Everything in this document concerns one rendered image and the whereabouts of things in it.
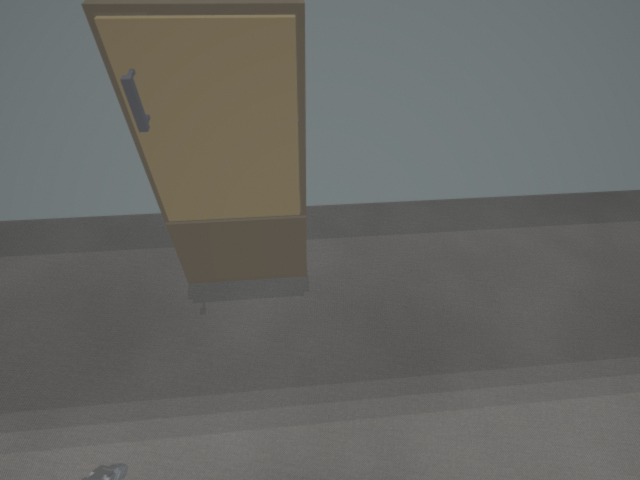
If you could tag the cupboard door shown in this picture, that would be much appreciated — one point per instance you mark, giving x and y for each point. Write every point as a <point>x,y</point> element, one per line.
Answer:
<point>221,92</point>

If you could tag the handle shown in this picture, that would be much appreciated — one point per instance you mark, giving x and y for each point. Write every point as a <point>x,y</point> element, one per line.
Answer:
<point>142,120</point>

